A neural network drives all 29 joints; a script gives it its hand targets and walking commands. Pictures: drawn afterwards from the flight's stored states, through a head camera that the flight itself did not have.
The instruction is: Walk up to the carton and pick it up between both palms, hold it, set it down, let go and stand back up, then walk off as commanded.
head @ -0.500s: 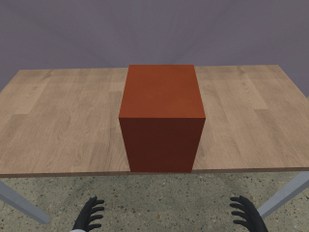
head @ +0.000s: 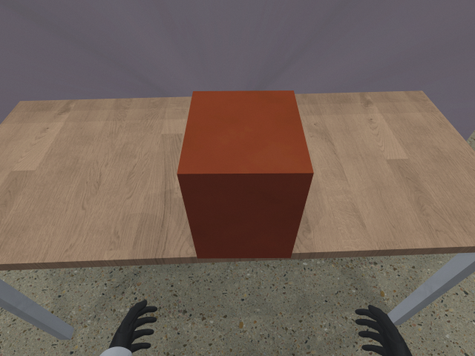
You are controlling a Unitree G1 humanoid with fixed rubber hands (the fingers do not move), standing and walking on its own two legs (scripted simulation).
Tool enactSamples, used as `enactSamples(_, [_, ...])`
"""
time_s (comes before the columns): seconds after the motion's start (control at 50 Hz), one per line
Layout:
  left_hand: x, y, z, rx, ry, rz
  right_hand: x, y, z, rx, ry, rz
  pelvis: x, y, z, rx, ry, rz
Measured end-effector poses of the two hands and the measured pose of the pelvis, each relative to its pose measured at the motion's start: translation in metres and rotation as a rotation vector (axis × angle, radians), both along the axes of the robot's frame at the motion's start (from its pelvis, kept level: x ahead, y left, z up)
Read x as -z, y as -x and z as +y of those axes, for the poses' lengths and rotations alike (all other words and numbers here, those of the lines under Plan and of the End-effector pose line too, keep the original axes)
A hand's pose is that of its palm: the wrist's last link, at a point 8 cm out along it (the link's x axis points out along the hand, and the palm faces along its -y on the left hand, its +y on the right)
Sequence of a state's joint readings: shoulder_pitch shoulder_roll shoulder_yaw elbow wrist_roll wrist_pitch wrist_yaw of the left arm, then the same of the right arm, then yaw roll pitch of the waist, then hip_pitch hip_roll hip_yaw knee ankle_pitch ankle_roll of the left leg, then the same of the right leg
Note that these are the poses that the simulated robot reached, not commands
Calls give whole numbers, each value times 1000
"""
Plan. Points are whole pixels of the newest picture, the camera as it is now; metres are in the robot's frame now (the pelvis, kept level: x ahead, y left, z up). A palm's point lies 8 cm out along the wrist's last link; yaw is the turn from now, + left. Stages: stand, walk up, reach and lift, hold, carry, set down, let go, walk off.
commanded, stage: stand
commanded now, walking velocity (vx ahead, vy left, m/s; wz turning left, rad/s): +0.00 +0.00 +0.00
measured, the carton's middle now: (243, 177) +0.43 +0.03 +0.05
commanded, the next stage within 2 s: walk off in 1.62 s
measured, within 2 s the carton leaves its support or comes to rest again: neither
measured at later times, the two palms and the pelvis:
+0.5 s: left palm out of the picture +0.11 +0.30 -0.11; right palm out of the picture +0.13 -0.27 -0.11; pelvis +0.02 +0.01 -0.01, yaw +1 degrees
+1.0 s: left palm out of the picture +0.10 +0.31 -0.11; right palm out of the picture +0.11 -0.27 -0.11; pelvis +0.02 +0.02 +0.00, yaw +1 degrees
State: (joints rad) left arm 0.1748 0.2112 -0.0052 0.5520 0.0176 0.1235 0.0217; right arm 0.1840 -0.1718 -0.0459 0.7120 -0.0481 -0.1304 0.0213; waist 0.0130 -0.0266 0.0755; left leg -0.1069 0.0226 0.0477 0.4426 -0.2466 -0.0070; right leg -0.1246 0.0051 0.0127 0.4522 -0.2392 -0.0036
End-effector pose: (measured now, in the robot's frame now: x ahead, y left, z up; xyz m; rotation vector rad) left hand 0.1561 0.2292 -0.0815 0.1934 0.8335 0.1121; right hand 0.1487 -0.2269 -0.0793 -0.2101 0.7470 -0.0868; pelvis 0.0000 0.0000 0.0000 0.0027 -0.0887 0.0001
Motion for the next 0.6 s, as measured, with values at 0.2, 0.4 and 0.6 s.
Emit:
enactSamples(0.2, [16, 32, 64, -43, -118, 91, 19, 31, -51, 49, 128, 225, 7, -13, 3, -18, 8, 46])
enactSamples(0.4, [28, 49, 76, -65, -125, 192, 26, 28, -54, 47, 140, 290, 7, -23, 8, -20, 11, 45])
enactSamples(0.6, [32, 49, 71, -57, -106, 241, 29, 18, -40, 22, 124, 312, 3, -25, 12, -19, 10, 40])
